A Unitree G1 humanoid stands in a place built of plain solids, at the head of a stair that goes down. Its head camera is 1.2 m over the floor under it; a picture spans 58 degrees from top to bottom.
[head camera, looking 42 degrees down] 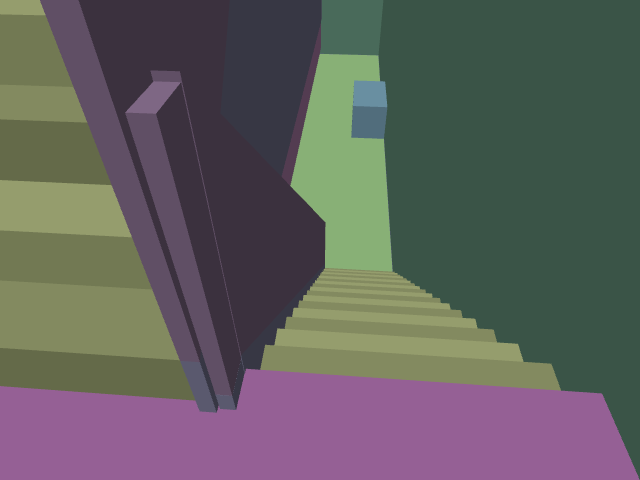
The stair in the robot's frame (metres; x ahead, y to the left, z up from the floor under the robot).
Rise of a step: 0.21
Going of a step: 0.23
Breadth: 1.08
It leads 4 degrees to the right of straight ahead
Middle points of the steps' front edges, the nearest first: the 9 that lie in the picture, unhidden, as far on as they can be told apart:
0.69 -0.30 0.00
0.93 -0.32 -0.21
1.16 -0.34 -0.42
1.39 -0.36 -0.63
1.62 -0.38 -0.84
1.86 -0.39 -1.05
2.09 -0.41 -1.27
2.32 -0.43 -1.48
2.55 -0.45 -1.69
